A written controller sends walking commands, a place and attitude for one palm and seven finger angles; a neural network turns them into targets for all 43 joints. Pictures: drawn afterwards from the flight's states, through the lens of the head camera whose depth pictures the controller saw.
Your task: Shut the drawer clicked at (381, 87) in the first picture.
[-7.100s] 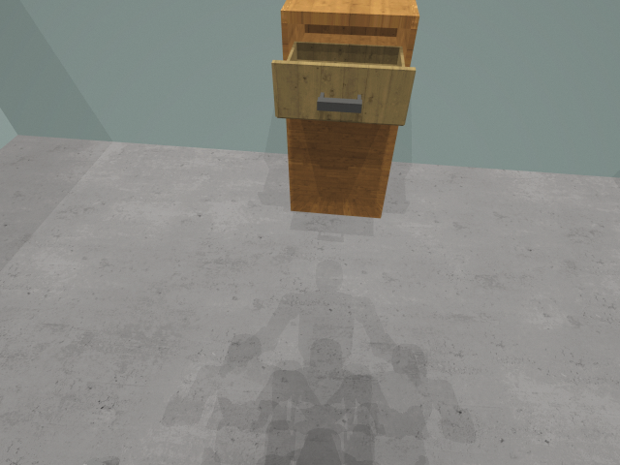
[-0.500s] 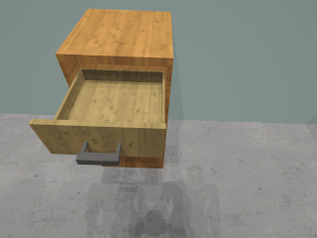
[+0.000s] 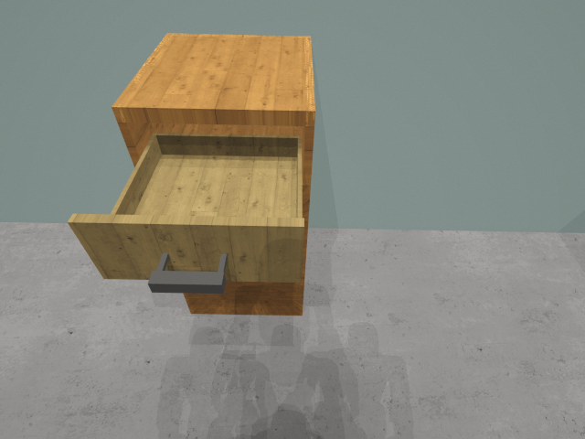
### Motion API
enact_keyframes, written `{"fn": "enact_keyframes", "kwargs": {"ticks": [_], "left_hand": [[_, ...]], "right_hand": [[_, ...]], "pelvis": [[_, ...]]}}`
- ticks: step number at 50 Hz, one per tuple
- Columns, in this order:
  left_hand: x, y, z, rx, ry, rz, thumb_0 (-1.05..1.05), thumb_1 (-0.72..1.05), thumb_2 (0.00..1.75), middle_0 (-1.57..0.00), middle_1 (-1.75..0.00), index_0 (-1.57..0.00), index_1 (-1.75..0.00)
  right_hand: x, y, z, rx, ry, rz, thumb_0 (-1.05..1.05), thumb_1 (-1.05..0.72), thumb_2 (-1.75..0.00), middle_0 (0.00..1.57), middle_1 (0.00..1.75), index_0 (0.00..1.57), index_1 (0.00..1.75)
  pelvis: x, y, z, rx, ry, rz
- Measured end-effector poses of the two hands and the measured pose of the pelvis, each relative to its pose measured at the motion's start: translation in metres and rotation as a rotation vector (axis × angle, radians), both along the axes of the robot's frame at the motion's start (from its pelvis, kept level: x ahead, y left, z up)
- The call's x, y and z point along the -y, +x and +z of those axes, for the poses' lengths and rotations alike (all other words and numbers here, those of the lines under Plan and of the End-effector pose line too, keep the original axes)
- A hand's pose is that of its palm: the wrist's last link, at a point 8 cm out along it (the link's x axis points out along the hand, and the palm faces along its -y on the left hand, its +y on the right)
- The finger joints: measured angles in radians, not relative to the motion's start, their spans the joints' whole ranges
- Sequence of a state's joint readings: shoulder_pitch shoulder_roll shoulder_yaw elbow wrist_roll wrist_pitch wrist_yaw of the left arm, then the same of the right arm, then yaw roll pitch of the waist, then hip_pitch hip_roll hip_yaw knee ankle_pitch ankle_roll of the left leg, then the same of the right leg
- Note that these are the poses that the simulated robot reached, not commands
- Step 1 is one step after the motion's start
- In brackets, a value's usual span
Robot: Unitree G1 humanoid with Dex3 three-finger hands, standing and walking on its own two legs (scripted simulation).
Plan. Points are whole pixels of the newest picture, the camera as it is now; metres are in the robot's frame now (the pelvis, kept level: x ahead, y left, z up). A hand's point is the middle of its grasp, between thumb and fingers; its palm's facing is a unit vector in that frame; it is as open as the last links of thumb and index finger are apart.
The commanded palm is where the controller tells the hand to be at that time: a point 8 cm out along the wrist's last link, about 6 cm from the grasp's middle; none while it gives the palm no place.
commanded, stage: shuffle to correct the standing spot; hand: left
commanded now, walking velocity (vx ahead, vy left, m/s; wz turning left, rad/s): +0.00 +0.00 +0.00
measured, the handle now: (191, 270) +0.39 +0.20 -0.02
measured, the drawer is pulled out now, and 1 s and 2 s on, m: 0.30 0.30 0.30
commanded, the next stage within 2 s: come to a stop and stand still in 0.52 s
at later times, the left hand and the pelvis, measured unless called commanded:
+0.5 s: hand out of the picture +0.00 +0.15 -0.19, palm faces +0.04 -0.99 -0.14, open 7.4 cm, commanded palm none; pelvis +0.05 -0.01 -0.01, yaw -1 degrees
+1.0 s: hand out of the picture +0.12 +0.17 -0.18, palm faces +0.05 -0.97 -0.23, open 7.3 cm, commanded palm none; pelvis +0.10 -0.01 -0.01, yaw +2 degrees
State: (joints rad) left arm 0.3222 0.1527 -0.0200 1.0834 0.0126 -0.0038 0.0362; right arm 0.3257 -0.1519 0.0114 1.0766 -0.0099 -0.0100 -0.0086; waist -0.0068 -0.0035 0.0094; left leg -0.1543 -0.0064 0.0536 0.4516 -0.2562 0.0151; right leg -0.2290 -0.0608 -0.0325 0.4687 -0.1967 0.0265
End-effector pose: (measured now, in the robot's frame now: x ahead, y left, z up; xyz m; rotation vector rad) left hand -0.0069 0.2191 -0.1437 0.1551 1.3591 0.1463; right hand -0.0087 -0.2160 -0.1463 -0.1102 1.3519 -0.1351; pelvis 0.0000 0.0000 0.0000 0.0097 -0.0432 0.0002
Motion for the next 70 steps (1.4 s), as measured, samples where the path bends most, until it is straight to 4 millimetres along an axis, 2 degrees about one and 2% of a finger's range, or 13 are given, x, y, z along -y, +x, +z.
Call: {"fn": "enact_keyframes", "kwargs": {"ticks": [10, 15, 19, 23, 28, 33, 37, 41, 44, 48, 60, 70], "left_hand": [[0.015, -0.025, -0.005, -0.067, -0.029, 0.027, 0.01, 0.91, 0.90, -0.19, -0.30, -0.20, -0.30], [0.020, -0.028, -0.010, -0.089, -0.045, 0.048, 0.01, 0.90, 0.90, -0.20, -0.30, -0.20, -0.30], [0.020, -0.022, -0.013, -0.109, -0.058, 0.057, 0.01, 0.90, 0.90, -0.20, -0.30, -0.20, -0.30], [0.020, -0.005, -0.014, -0.112, -0.060, 0.047, 0.01, 0.91, 0.90, -0.19, -0.30, -0.20, -0.30], [0.020, 0.028, -0.015, -0.069, -0.045, 0.039, 0.01, 0.91, 0.90, -0.19, -0.30, -0.20, -0.30], [0.016, 0.050, -0.022, -0.022, -0.045, 0.070, 0.00, 0.90, 0.90, -0.19, -0.30, -0.20, -0.30], [0.011, 0.063, -0.022, -0.061, -0.050, 0.050, 0.00, 0.91, 0.90, -0.19, -0.30, -0.20, -0.30], [0.003, 0.090, -0.012, -0.047, -0.014, 0.035, 0.02, 0.92, 0.90, -0.20, -0.30, -0.20, -0.30], [-0.001, 0.108, -0.008, 0.012, 0.013, 0.044, 0.02, 0.93, 0.90, -0.20, -0.30, -0.20, -0.30], [0.002, 0.119, -0.004, 0.036, 0.032, 0.042, 0.02, 0.92, 0.90, -0.19, -0.30, -0.20, -0.30], [0.005, 0.116, 0.004, 0.049, 0.039, 0.028, 0.01, 0.94, 0.90, -0.20, -0.30, -0.20, -0.30], [-0.003, 0.085, 0.004, 0.039, 0.047, -0.002, 0.01, 0.92, 0.90, -0.20, -0.30, -0.20, -0.30]], "right_hand": [[0.003, -0.020, -0.002, -0.075, 0.006, -0.008, 0.00, -0.91, -0.90, 0.20, 0.30, 0.20, 0.30], [0.004, -0.022, -0.004, -0.104, 0.001, -0.019, 0.00, -0.91, -0.90, 0.20, 0.30, 0.20, 0.30], [0.001, -0.016, -0.004, -0.114, -0.003, -0.028, 0.00, -0.91, -0.90, 0.20, 0.30, 0.20, 0.30], [-0.005, -0.006, -0.005, -0.113, 0.002, -0.043, 0.00, -0.91, -0.90, 0.20, 0.30, 0.20, 0.30], [-0.009, 0.012, -0.011, -0.116, 0.019, -0.046, 0.00, -0.91, -0.90, 0.20, 0.30, 0.20, 0.30], [-0.010, 0.047, -0.014, -0.092, 0.005, -0.011, 0.00, -0.91, -0.90, 0.20, 0.30, 0.20, 0.30], [-0.012, 0.076, -0.008, -0.016, -0.019, -0.012, 0.00, -0.91, -0.90, 0.20, 0.30, 0.20, 0.30], [-0.014, 0.080, -0.004, -0.030, -0.008, -0.002, 0.00, -0.91, -0.90, 0.20, 0.30, 0.20, 0.30], [-0.012, 0.079, -0.009, -0.075, 0.012, 0.004, 0.00, -0.91, -0.90, 0.20, 0.30, 0.20, 0.30], [-0.004, 0.081, -0.017, -0.114, 0.024, -0.010, 0.00, -0.91, -0.90, 0.20, 0.30, 0.20, 0.30], [0.007, 0.087, -0.005, -0.059, 0.006, -0.005, 0.00, -0.91, -0.90, 0.20, 0.30, 0.20, 0.30], [0.012, 0.079, -0.009, 0.052, 0.002, 0.010, 0.01, -0.91, -0.90, 0.20, 0.30, 0.20, 0.30]], "pelvis": [[0.006, 0.002, -0.002, -0.005, -0.004, -0.002], [0.008, 0.012, -0.006, -0.009, -0.005, -0.003], [0.006, 0.024, -0.008, -0.015, -0.006, -0.005], [0.005, 0.039, -0.009, -0.023, -0.003, -0.012], [0.008, 0.058, -0.012, -0.027, -0.009, -0.008], [0.004, 0.071, -0.017, -0.023, -0.017, 0.022], [-0.002, 0.082, -0.013, -0.013, -0.007, -0.004], [0.001, 0.089, -0.006, -0.007, -0.021, 0.007], [0.007, 0.094, -0.008, -0.002, -0.008, 0.017], [0.012, 0.099, -0.010, -0.003, -0.009, 0.026], [0.015, 0.083, -0.001, -0.015, 0.001, 0.014], [0.008, 0.064, -0.006, -0.012, 0.005, 0.008]]}}
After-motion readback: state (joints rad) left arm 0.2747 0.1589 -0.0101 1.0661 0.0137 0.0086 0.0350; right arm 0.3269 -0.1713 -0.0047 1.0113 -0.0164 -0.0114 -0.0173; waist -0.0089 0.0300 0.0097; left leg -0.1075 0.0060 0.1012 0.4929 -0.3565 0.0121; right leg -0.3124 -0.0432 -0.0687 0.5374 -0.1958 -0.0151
